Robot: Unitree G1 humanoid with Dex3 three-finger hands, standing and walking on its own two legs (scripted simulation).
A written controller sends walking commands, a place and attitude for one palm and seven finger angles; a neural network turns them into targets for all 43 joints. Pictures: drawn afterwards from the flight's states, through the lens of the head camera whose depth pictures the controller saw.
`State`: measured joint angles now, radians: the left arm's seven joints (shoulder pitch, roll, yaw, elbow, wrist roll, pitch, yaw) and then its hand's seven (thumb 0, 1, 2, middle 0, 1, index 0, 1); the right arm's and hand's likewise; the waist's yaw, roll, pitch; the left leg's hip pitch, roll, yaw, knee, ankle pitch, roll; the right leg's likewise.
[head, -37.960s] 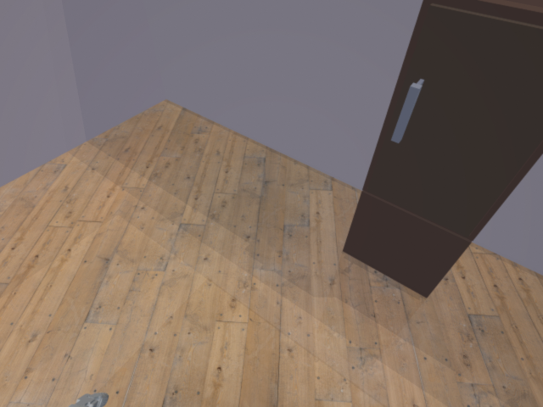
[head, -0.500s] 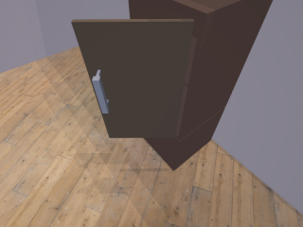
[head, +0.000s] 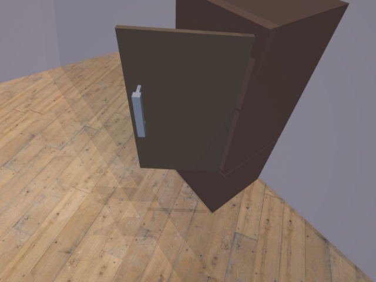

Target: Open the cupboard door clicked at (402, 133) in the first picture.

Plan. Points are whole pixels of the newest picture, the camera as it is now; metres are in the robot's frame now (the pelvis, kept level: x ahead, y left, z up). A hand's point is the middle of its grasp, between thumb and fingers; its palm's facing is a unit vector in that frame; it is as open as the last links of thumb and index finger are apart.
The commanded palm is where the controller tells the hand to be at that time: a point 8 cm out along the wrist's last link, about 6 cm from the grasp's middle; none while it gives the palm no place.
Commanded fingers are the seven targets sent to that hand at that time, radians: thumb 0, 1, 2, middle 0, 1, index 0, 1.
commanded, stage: come to a stop and stand still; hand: left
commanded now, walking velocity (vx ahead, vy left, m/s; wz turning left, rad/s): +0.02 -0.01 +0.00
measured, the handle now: (140, 111) +0.59 +0.18 +0.00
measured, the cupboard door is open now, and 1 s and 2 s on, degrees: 51 51 51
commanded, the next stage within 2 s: look again from close up in 0.62 s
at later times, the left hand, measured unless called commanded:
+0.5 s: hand out of the picture -0.01 +0.10 -0.18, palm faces +0.06 -0.99 -0.15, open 7.3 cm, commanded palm none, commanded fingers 0.00 0.90 0.90 -0.20 -0.30 -0.20 -0.30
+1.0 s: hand out of the picture -0.02 +0.14 -0.19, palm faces +0.05 -0.99 -0.16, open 7.4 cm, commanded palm none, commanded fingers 0.00 0.90 0.90 -0.20 -0.30 -0.20 -0.30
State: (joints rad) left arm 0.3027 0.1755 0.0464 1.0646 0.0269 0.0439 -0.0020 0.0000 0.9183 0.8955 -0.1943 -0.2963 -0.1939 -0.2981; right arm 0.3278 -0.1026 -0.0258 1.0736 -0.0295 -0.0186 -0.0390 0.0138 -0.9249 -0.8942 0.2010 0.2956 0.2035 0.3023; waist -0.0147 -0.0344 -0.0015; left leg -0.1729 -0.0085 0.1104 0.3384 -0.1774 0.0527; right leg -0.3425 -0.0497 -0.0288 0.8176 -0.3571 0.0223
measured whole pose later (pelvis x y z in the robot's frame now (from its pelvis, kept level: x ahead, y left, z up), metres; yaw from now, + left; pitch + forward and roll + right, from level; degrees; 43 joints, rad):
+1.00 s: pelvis -0.02 -0.02 -0.01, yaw +1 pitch -3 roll -1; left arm 0.33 0.15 -0.01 1.08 0.02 -0.01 0.04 0.00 0.91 0.90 -0.20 -0.30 -0.20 -0.30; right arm 0.29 -0.15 -0.01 1.06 -0.02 -0.01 -0.03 0.01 -0.94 -0.89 0.20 0.30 0.20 0.30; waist 0.01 -0.02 0.00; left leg -0.24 0.02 0.06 0.56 -0.27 0.02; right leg -0.19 -0.03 -0.07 0.52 -0.29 0.01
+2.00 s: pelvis +0.04 -0.03 +0.00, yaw +1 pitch +0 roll -1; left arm 0.32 0.16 0.04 1.04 0.04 0.00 0.00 0.02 0.93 0.90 -0.20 -0.30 -0.20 -0.30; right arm 0.38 -0.10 -0.01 1.08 -0.03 -0.07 -0.02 0.01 -0.92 -0.89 0.20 0.30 0.20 0.30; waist -0.01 -0.04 0.01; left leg -0.17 0.03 0.11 0.42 -0.25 0.04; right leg -0.49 -0.07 -0.07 0.90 -0.32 -0.01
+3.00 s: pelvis +0.04 -0.05 -0.01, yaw +3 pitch -2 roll +1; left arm 0.37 0.14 -0.01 1.08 0.01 0.00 0.01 0.00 0.91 0.90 -0.20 -0.30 -0.20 -0.30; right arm 0.35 -0.19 -0.01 1.04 -0.01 -0.01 -0.01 0.01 -0.91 -0.89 0.20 0.30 0.20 0.30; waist 0.00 0.03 0.01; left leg -0.19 0.02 0.07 0.50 -0.29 0.00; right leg -0.29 -0.04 0.00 0.54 -0.23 0.01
